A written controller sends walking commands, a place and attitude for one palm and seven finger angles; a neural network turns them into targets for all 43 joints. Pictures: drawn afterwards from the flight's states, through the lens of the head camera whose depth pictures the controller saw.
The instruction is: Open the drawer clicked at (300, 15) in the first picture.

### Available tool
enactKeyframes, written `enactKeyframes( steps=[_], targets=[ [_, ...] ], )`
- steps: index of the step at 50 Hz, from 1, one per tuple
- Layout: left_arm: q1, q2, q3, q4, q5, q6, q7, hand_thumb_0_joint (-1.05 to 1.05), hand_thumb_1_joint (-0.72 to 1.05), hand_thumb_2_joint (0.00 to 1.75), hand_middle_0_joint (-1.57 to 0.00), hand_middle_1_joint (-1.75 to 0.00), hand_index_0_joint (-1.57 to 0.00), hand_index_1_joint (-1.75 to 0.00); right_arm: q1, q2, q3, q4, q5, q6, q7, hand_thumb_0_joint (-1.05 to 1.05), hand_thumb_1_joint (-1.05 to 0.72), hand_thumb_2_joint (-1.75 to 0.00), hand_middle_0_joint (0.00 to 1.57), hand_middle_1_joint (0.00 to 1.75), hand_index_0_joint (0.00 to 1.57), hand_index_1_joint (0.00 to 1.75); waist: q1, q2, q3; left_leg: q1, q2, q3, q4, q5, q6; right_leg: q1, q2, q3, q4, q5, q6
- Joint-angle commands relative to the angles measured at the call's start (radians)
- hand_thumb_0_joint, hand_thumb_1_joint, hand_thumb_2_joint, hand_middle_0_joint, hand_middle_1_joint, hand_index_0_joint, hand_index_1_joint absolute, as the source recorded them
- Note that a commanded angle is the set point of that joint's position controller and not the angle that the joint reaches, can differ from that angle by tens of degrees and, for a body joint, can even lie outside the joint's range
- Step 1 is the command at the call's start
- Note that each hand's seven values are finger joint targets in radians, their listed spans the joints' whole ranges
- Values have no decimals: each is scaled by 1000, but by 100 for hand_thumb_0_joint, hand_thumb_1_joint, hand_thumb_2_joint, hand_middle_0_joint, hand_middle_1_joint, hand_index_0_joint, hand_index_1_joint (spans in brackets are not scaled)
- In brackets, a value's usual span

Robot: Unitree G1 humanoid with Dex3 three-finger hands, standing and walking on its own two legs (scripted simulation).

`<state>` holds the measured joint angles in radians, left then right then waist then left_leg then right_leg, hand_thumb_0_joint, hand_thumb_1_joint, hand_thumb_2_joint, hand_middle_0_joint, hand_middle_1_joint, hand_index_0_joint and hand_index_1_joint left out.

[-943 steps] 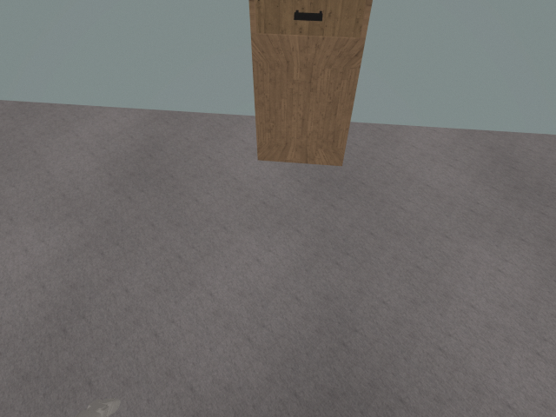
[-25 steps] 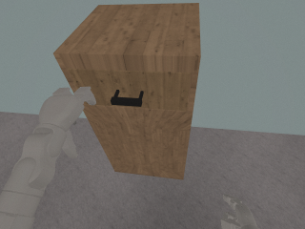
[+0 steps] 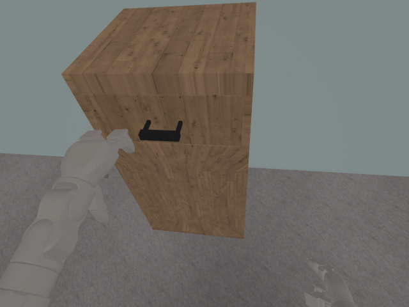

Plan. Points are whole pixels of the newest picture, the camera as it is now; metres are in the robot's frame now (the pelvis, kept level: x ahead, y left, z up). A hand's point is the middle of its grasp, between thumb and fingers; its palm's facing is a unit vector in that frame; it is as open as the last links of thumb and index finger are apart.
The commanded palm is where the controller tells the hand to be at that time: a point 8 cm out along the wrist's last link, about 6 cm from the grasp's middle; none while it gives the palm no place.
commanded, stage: move the hooked fingers above the handle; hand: left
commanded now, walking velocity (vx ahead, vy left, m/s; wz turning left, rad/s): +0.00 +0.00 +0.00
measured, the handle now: (161, 129) +0.54 +0.21 +0.01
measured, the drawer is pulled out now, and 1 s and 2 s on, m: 0.00 0.00 0.00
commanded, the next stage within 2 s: none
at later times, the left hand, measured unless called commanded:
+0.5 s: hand (128, 159) +0.38 +0.22 +0.08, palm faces -0.05 -0.06 -1.00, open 13.8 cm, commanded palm +0.37 +0.24 +0.16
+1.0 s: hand (146, 143) +0.43 +0.20 +0.07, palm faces -0.02 -0.05 -1.00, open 13.8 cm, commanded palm +0.42 +0.22 +0.14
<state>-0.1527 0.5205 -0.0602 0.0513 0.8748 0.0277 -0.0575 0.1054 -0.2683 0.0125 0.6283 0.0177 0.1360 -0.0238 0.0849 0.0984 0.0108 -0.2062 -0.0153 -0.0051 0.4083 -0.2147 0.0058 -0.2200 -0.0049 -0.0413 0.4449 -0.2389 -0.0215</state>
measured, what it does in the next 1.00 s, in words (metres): stands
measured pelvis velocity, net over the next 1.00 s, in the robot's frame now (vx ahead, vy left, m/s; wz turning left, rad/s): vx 0.02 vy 0.01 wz -0.02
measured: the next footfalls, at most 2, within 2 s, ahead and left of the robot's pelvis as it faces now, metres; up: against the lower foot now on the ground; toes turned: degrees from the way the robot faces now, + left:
none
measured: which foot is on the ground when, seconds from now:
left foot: down 0.00-1.00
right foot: down 0.00-1.00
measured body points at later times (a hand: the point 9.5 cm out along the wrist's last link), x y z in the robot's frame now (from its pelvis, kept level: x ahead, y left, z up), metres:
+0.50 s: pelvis +0.01 +0.01 -0.01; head +0.05 -0.02 +0.44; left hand +0.37 +0.22 +0.13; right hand +0.16 -0.25 -0.13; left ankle +0.00 +0.12 -0.74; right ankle +0.00 -0.10 -0.74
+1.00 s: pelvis +0.02 +0.01 -0.01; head +0.06 -0.01 +0.44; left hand +0.43 +0.20 +0.13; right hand +0.14 -0.24 -0.14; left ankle +0.00 +0.12 -0.74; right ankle +0.00 -0.10 -0.74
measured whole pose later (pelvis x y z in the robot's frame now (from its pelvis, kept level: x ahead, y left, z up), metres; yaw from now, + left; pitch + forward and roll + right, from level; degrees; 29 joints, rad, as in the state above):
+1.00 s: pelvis +0.02 +0.01 -0.01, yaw -1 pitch +7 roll +0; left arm -0.54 0.44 -0.16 0.51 0.98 -0.07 0.07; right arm 0.21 -0.24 -0.03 0.65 0.02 0.15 -0.03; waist 0.02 0.04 -0.05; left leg -0.37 -0.02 0.02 0.54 -0.30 0.02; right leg -0.38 -0.01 -0.02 0.56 -0.30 -0.01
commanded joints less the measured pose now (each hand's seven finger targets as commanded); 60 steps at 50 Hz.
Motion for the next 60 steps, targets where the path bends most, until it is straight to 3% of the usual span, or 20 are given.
enactKeyframes(
  steps=[1,3,7,12,16,18,20,22,25,27,31,37,41,42,46,50,51,54,57,60],
  targets=[
    [-378,303,209,-119,10,-70,46,0,-50,30,-30,-120,-30,-120,-99,-99,-36,-131,-5,-47,-29,0,-90,-90,20,30,20,30,-12,-137,-231,-2,-36,29,-20,152,38,128,-3,46,-61,171,6],
    [-425,333,244,-116,11,-106,68,0,-50,30,-30,-120,-30,-120,-92,-93,-38,-126,-6,-54,-32,0,-90,-90,20,30,20,30,-4,-90,-270,-4,-40,28,-12,164,36,149,-8,57,-53,184,4],
    [-459,288,216,-56,6,-127,104,0,-50,30,-30,-120,-30,-120,-70,-90,-51,-117,-1,-59,-30,0,-90,-90,20,30,20,30,-18,-32,-281,-2,-41,33,8,206,30,122,-2,49,-41,226,-2],
    [-424,245,168,61,13,-83,90,0,-50,30,-30,-120,-30,-120,-52,-105,-60,-118,3,-46,-24,0,-90,-90,20,30,20,30,-26,-124,-280,-44,-39,44,28,214,34,120,-7,51,-19,289,6],
    [-504,204,91,28,18,-82,60,0,-50,30,-30,-120,-30,-120,-36,-111,-65,-131,3,-37,-22,0,-90,-90,20,30,20,30,-43,-106,-308,-27,-39,40,32,205,38,89,-4,40,-8,264,3],
    [-524,238,117,13,20,-103,58,0,-50,30,-30,-120,-30,-120,-22,-114,-69,-130,0,-39,-25,0,-90,-90,20,30,20,30,-39,-97,-349,-19,-39,33,42,228,42,101,-1,43,5,282,0],
    [-555,224,110,5,21,-123,69,0,-50,30,-30,-120,-30,-120,-5,-109,-74,-128,-2,-39,-29,0,-90,-90,20,30,20,30,-43,-102,-361,-9,-39,28,53,251,43,88,3,38,17,303,-1],
    [-581,280,168,33,29,-144,96,0,-50,30,-30,-120,-30,-120,13,-115,-77,-116,-3,-38,-31,0,-90,-90,20,30,20,30,-38,-90,-363,-21,-36,23,56,258,40,81,10,38,21,285,-6],
    [-618,270,177,84,38,-149,147,0,-50,30,-30,-120,-30,-120,34,-103,-80,-99,3,-39,-29,0,-90,-90,20,30,20,30,-37,-59,-353,-24,-31,23,60,272,33,45,15,26,34,265,-14],
    [-645,283,195,122,53,-132,179,0,-50,30,-30,-120,-30,-120,50,-108,-84,-89,3,-38,-25,0,-90,-90,20,30,20,30,-33,-58,-382,-24,-28,22,63,301,27,46,20,21,44,266,-19],
    [-642,231,148,143,79,-70,209,0,-50,30,-30,-120,-30,-120,59,-106,-92,-85,1,-35,-5,0,-90,-90,20,30,20,30,-31,-37,-443,12,-14,25,81,409,18,42,24,13,72,330,-23],
    [-637,101,-9,196,77,15,128,0,-50,30,-30,-120,-30,-120,67,-124,-91,-106,11,-9,8,0,-90,-90,20,30,20,30,-77,-114,-392,18,1,16,85,423,24,3,25,6,63,317,-16],
    [-724,121,-10,166,79,-18,102,0,-50,30,-30,-120,-30,-120,78,-118,-89,-112,8,-3,-3,0,-90,-90,20,30,20,30,-82,-115,-393,32,-3,3,91,397,31,-18,26,11,64,297,-16],
    [-759,161,27,159,81,-37,108,0,-50,30,-30,-120,-30,-120,83,-120,-90,-107,5,-4,-8,0,-90,-90,20,30,20,30,-80,-103,-399,35,-1,0,92,394,29,-18,27,11,66,282,-20],
    [-844,196,77,235,99,-89,164,0,-50,30,-30,-120,-30,-120,113,-105,-89,-78,3,-12,-18,0,-90,-90,20,30,20,30,-78,-64,-394,21,-7,2,107,374,23,-55,32,10,81,263,-27],
    [-892,208,103,351,124,-83,234,0,-50,30,-30,-120,-30,-120,131,-98,-88,-58,-1,-21,-16,0,-90,-90,20,30,20,30,-65,-41,-414,-19,-11,12,115,373,15,-57,34,6,102,268,-33],
    [-915,199,91,371,134,-74,245,0,-50,30,-30,-120,-30,-120,134,-99,-89,-53,-3,-22,-13,0,-90,-90,20,30,20,30,-71,-22,-425,-17,-11,16,118,382,12,-64,34,6,104,276,-34],
    [-907,169,59,477,147,-30,248,0,-50,30,-30,-120,-30,-120,150,-109,-96,-47,-3,-20,-8,0,-90,-90,20,30,20,30,-83,-67,-447,-35,-8,28,126,356,19,-59,33,10,104,280,-29],
    [-962,76,-46,532,143,-6,207,0,-50,30,-30,-120,-30,-120,168,-119,-100,-55,3,-11,-8,0,-90,-90,20,30,20,30,-128,-107,-437,-52,-11,33,129,313,28,-66,29,12,93,282,-22],
    [-997,92,-46,561,123,-27,160,0,-50,30,-30,-120,-30,-120,190,-127,-106,-54,2,-7,-20,0,-90,-90,20,30,20,30,-144,-157,-434,-61,-16,39,139,269,43,-54,24,29,81,302,-11]
  ],
)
